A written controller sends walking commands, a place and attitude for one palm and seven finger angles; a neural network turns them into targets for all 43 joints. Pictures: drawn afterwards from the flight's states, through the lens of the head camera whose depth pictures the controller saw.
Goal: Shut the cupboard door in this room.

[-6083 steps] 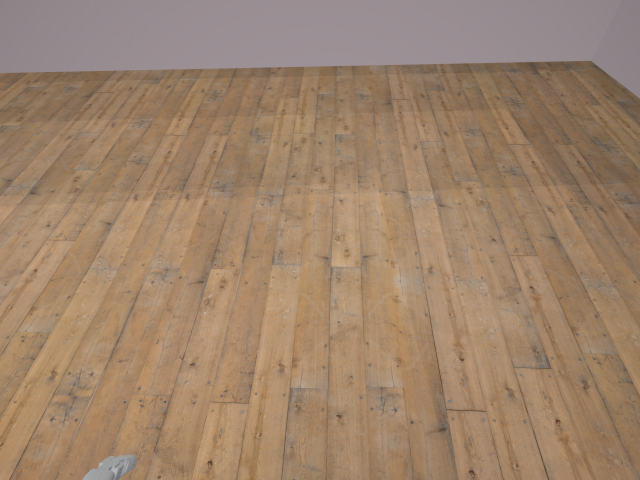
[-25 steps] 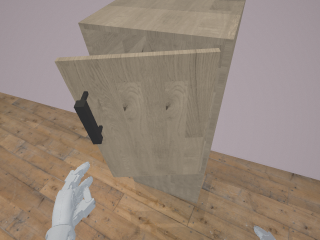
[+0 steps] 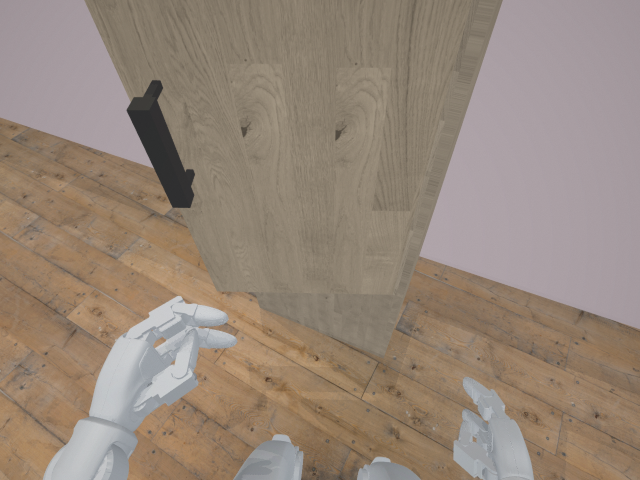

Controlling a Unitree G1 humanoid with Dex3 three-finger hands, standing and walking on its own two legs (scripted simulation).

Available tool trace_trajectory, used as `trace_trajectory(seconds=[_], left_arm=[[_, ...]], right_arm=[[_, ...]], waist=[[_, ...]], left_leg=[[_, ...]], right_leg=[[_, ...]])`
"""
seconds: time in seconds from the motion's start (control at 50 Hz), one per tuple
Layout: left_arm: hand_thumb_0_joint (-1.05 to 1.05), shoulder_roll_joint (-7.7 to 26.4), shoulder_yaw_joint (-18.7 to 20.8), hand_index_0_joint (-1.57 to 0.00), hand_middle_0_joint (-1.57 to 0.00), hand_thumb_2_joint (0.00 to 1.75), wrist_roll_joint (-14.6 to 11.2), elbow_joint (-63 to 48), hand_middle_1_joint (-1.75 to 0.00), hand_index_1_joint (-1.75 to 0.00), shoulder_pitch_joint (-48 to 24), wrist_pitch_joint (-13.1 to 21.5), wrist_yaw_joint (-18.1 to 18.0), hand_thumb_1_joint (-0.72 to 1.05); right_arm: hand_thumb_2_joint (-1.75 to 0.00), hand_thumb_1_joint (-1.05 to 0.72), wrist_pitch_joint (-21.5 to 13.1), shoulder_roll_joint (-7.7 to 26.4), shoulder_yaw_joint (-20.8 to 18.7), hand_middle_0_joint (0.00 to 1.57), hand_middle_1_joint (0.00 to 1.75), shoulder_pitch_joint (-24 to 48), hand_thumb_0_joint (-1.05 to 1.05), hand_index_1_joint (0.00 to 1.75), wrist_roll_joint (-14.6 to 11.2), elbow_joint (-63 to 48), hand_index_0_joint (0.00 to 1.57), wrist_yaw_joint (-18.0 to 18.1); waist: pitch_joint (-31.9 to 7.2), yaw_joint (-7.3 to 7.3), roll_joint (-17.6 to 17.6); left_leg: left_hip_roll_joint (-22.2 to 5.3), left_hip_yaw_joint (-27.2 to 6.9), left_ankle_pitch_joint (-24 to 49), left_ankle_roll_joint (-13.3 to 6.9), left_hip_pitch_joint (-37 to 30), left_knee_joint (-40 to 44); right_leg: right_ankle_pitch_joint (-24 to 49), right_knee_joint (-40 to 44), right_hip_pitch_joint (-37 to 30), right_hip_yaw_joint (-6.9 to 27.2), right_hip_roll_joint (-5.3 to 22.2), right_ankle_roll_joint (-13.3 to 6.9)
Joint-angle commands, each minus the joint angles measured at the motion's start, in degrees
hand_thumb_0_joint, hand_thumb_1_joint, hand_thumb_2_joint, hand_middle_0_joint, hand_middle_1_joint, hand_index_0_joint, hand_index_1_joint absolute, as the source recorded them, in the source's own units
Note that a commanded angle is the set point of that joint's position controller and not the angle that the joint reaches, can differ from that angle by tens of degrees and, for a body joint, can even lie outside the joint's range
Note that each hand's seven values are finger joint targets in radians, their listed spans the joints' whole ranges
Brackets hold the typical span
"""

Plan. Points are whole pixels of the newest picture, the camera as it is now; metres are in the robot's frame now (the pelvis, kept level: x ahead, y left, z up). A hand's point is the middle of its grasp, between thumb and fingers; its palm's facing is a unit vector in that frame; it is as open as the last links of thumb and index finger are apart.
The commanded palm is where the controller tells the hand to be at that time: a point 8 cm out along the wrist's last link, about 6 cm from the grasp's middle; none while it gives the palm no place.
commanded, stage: raise the hand and make a fist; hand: left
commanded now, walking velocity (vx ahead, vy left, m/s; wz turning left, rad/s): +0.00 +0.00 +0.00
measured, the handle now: (169, 147) +0.48 +0.23 +0.15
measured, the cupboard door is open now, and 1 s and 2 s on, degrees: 22 22 22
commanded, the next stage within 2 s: bring the fist close to the handle in 1.20 s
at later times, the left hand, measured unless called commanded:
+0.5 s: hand (94, 337) +0.23 +0.23 +0.13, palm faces +0.10 -0.99 -0.05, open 3.1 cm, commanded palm +0.20 +0.28 +0.13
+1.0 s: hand (95, 306) +0.25 +0.24 +0.14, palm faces -0.01 -1.00 -0.01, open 3.1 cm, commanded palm +0.23 +0.30 +0.15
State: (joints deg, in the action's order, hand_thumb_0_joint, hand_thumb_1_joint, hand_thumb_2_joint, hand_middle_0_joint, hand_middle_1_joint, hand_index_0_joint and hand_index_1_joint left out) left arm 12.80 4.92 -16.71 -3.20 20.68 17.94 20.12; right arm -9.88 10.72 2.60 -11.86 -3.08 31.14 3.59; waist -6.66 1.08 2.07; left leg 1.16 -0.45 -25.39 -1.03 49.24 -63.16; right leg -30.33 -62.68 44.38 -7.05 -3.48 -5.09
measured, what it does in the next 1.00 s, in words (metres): rises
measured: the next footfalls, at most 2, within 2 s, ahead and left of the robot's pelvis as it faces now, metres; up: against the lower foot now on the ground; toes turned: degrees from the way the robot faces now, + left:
none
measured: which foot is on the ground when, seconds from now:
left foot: down 0.00-1.00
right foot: down 0.00-1.00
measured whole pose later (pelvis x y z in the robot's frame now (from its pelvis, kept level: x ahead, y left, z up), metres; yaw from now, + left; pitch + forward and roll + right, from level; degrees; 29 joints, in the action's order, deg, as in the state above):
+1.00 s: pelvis +0.02 +0.06 +0.06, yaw +0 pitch +3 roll -2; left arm 13.9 8.0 -15.5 -8.7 18.3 3.1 11.7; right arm -11.7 14.3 4.0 -16.1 -2.4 32.0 3.5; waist -4.1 1.0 2.9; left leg 3.8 1.5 -19.1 -5.7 27.4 -43.0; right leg -22.0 -40.6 22.0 -3.8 -1.6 -1.0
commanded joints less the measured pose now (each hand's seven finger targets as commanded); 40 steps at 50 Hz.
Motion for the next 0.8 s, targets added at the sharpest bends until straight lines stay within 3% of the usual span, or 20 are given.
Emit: trace_trajectory(seconds=[0.0, 0.02, 0.06, 0.12, 0.16, 0.22, 0.26, 0.32, 0.34, 0.42, 0.48, 0.52, 0.54, 0.62, 0.72, 0.78], left_arm=[[0.0, 9.66, 14.72, -0.86, -0.86, 0.9, -2.26, -17.26, -1.02, -1.02, 7.22, -5.29, -10.22, 0.9], [0.0, 9.59, 15.55, -0.88, -0.88, 0.9, -2.02, -19.06, -1.04, -1.04, 6.77, -3.62, -13.38, 0.9], [0.0, 7.24, 13.34, -0.92, -0.92, 0.9, -1.12, -20.72, -1.08, -1.08, 7.32, 0.87, -16.7, 0.9], [0.0, 3.94, 5.1, -0.97, -0.97, 0.9, 1.21, -19.61, -1.14, -1.14, 4.3, 7.85, -16.2, 0.9], [0.0, 2.69, 1.16, -1.01, -1.01, 0.9, 1.59, -16.26, -1.18, -1.18, 4.6, 9.9, -13.3, 0.9], [0.0, 3.87, -0.36, -1.06, -1.06, 0.9, 0.95, -14.59, -1.24, -1.24, 5.44, 8.14, -9.49, 0.9], [0.0, 7.8, 3.01, -1.1, -1.1, 0.9, 0.98, -17.5, -1.28, -1.28, 4.49, 5.95, -9.46, 0.9], [0.0, 12.13, 9.62, -1.15, -1.15, 0.9, 1.45, -21.65, -1.34, -1.34, 2.92, 3.9, -13.28, 0.9], [0.0, 9.9, 8.8, -1.17, -1.17, 0.9, 1.1, -23.28, -1.36, -1.36, 2.53, 3.82, -14.49, 0.9], [0.0, 6.82, 7.14, -1.24, -1.24, 0.9, 1.03, -23.2, -1.44, -1.44, 0.39, 3.48, -17.22, 0.9], [0.0, 3.93, 2.07, -1.3, -1.3, 0.9, 1.77, -19.4, -1.5, -1.5, 0.49, 0.6, -14.59, 0.9], [0.0, 3.85, 0.26, -1.3, -1.3, 0.9, 2.63, -17.26, -1.5, -1.5, 0.6, -2.47, -12.34, 0.9], [0.0, 3.97, -0.07, -1.3, -1.3, 0.9, 2.7, -17.93, -1.5, -1.5, -0.24, -3.97, -11.39, 0.9], [0.0, 10.75, 7.46, -1.3, -1.3, 0.9, 2.33, -20.17, -1.5, -1.5, -5.32, -7.6, -11.21, 0.9], [0.0, 11.03, 10.7, -1.3, -1.3, 0.9, 1.19, -25.23, -1.5, -1.5, -11.85, -5.02, -14.03, 0.9], [0.0, 7.7, 7.31, -1.3, -1.3, 0.9, 0.79, -22.0, -1.5, -1.5, -11.68, -5.28, -12.74, 0.9]], right_arm=[[-0.9, -0.9, -1.64, 6.96, -4.37, 0.2, 0.3, 4.41, 0.0, 0.3, -0.23, -13.01, 0.2, 1.44], [-0.9, -0.9, -1.8, 6.75, -4.16, 0.2, 0.3, 4.68, 0.0, 0.3, 0.14, -12.49, 0.2, 1.42], [-0.9, -0.9, -2.88, 6.84, -4.41, 0.2, 0.3, 2.78, 0.0, 0.3, 0.75, -11.73, 0.2, 0.73], [-0.9, -0.9, -4.93, 8.62, -4.23, 0.2, 0.3, 1.58, 0.0, 0.3, 1.52, -10.51, 0.2, -0.32], [-0.9, -0.9, -6.26, 9.73, -4.52, 0.2, 0.3, 0.18, 0.0, 0.3, 1.45, -9.59, 0.2, -0.48], [-0.9, -0.9, -7.35, 11.2, -4.8, 0.2, 0.3, -0.29, 0.0, 0.3, 0.51, -10.27, 0.2, 0.17], [-0.9, -0.9, -7.51, 11.37, -4.94, 0.2, 0.3, -0.58, 0.0, 0.3, 0.31, -10.95, 0.2, 0.71], [-0.9, -0.9, -6.67, 10.67, -4.55, 0.2, 0.3, -0.04, 0.0, 0.3, 0.73, -11.06, 0.2, 1.16], [-0.9, -0.9, -6.59, 10.03, -4.14, 0.2, 0.3, 0.53, 0.0, 0.3, 0.9, -11.55, 0.2, 1.0], [-0.9, -0.9, -6.12, 10.16, -3.32, 0.2, 0.3, 0.32, 0.0, 0.3, 1.28, -11.17, 0.2, 0.15], [-0.9, -0.9, -6.0, 10.87, -3.01, 0.2, 0.3, -0.19, 0.0, 0.3, 1.04, -10.85, 0.2, -0.27], [-0.9, -0.9, -5.77, 11.48, -2.96, 0.2, 0.3, -1.07, 0.0, 0.3, 0.67, -10.77, 0.2, -0.24], [-0.9, -0.9, -5.68, 11.4, -2.91, 0.2, 0.3, -1.09, 0.0, 0.3, 0.39, -11.02, 0.2, -0.14], [-0.9, -0.9, -4.96, 11.3, -2.48, 0.2, 0.3, -0.36, 0.0, 0.3, 0.57, -10.98, 0.2, 0.84], [-0.9, -0.9, -5.27, 9.96, -1.55, 0.2, 0.3, 1.07, 0.0, 0.3, 1.07, -9.94, 0.2, 0.59], [-0.9, -0.9, -5.9, 10.16, -1.54, 0.2, 0.3, 1.08, 0.0, 0.3, 0.87, -8.65, 0.2, 0.27]], waist=[[-11.6, 3.82, -3.58], [-10.69, 3.88, -4.34], [-8.0, 2.73, -2.08], [-4.0, -1.34, -3.02], [-3.55, -2.91, -2.88], [-3.28, -2.64, -2.55], [-6.9, -1.22, -1.25], [-9.31, 0.9, 0.65], [-8.91, 0.9, 1.78], [-5.59, -0.19, 3.06], [-2.72, -1.71, 2.18], [-2.41, -2.15, 0.62], [-2.4, -1.74, 1.44], [-3.9, -0.25, -0.46], [-6.5, 0.67, 5.02], [-5.29, -0.37, 5.68]], left_leg=[[-0.33, -2.19, 7.95, -0.71, -9.45, 10.89], [-0.77, -2.66, 8.48, -0.78, -10.47, 11.97], [-1.15, -2.88, 9.06, -0.53, -11.93, 14.22], [-1.17, -3.34, 6.85, -1.11, -11.04, 12.86], [-1.23, -3.51, 3.91, -1.17, -10.79, 12.42], [-0.93, -3.74, 0.17, -1.57, -11.81, 14.3], [-0.84, -3.73, 0.68, -1.68, -14.49, 16.53], [-1.16, -4.52, 3.43, -1.48, -18.38, 19.49], [-1.36, -4.95, 4.01, -1.24, -20.01, 20.65], [-2.18, -6.69, 6.25, -0.36, -22.66, 22.29], [-2.78, -7.7, 6.95, 0.12, -23.89, 23.37], [-3.03, -8.29, 7.73, -0.06, -24.77, 24.18], [-3.17, -8.78, 8.71, 0.34, -25.54, 25.01], [-2.88, -8.74, 9.13, 0.46, -27.28, 26.94], [-3.11, -9.34, 14.15, 2.31, -32.57, 28.41], [-3.4, -9.81, 14.98, 2.68, -34.22, 28.9]], right_leg=[[9.83, 21.78, -17.67, 16.66, 7.07, 8.73], [10.57, 20.77, -17.08, 14.35, 5.8, 7.7], [10.81, 18.83, -12.95, 9.95, 3.72, 5.45], [7.88, 18.18, -7.11, 9.89, 3.22, 5.7], [2.61, 19.11, -4.45, 10.39, 3.34, 5.64], [-4.36, 21.84, -4.85, 11.08, 3.34, 5.1], [-3.26, 22.07, -7.73, 9.99, 3.34, 4.32], [2.56, 20.35, -10.92, 6.68, 2.21, 3.53], [5.03, 19.65, -10.9, 5.32, 1.93, 3.31], [9.98, 18.66, -10.11, 3.15, 0.9, 2.9], [11.26, 19.77, -9.75, 2.78, 0.99, 3.11], [12.01, 20.8, -11.0, 2.95, 1.14, 3.29], [12.56, 21.15, -11.75, 2.87, 1.3, 3.25], [13.54, 22.77, -15.21, 2.86, 1.08, 3.11], [15.55, 23.06, -16.84, 2.58, 0.92, 2.53], [15.92, 24.16, -16.37, 2.49, 1.14, 2.8]])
